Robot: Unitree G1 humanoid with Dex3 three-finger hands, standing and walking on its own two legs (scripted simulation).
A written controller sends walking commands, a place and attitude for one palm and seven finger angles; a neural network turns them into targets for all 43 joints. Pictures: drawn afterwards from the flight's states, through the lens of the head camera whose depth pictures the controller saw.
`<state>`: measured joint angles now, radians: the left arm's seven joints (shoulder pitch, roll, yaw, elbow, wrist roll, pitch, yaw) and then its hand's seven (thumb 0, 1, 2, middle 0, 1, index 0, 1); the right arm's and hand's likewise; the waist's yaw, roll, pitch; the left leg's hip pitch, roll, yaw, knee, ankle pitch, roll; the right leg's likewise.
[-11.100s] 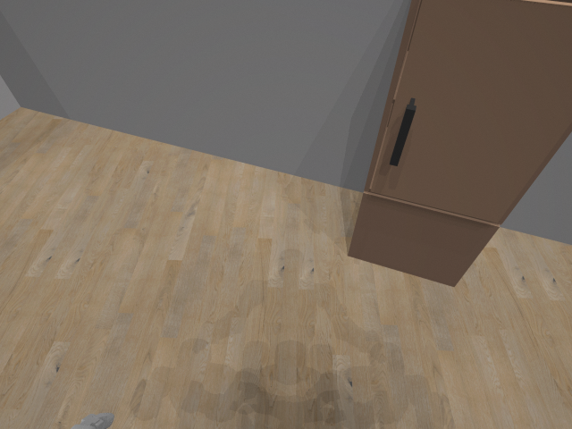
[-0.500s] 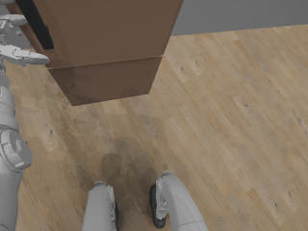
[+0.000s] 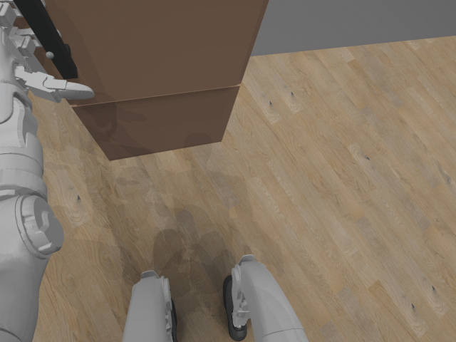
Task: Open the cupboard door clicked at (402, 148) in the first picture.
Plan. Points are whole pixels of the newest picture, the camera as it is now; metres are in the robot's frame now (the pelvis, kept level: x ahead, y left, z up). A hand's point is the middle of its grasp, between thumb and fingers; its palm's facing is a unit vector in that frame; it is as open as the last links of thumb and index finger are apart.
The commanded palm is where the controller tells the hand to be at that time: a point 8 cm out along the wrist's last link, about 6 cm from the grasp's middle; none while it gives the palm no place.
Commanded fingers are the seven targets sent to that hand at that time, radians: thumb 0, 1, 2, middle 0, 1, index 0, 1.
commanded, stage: slide the fingers in behind the handle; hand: left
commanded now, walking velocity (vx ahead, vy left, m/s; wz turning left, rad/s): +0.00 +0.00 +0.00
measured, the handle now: (45, 22) +0.61 +0.22 +0.05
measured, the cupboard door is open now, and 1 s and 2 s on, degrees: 0 0 3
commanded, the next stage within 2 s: close the thumb around the handle in 0.84 s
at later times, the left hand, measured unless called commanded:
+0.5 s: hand (68, 56) +0.55 +0.19 +0.05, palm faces +0.12 -0.99 +0.00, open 14.0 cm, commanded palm +0.53 +0.22 +0.04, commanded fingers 0.00 -0.50 0.30 -0.30 -1.20 -0.30 -1.20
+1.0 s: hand (68, 55) +0.55 +0.19 +0.05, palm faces +0.13 -0.99 -0.01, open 14.0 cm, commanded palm +0.53 +0.21 +0.04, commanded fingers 0.00 -0.28 0.40 -0.32 -1.22 -0.32 -1.22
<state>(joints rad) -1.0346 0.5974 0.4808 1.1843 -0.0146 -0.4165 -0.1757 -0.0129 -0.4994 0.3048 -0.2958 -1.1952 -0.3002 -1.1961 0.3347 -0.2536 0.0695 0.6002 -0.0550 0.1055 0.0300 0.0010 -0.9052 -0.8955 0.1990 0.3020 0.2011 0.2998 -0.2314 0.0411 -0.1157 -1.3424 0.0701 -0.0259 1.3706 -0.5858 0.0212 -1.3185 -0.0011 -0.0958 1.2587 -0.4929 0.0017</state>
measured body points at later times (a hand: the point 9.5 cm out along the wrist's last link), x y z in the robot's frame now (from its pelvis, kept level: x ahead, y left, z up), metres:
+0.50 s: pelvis +0.00 +0.00 +0.00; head +0.19 +0.03 +0.41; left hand +0.54 +0.24 +0.05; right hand +0.00 -0.26 -0.11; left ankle +0.01 +0.10 -0.60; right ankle +0.04 -0.13 -0.60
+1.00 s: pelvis +0.00 +0.00 +0.00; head +0.19 +0.03 +0.41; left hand +0.54 +0.24 +0.05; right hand -0.01 -0.26 -0.11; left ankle +0.01 +0.10 -0.60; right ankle +0.04 -0.13 -0.60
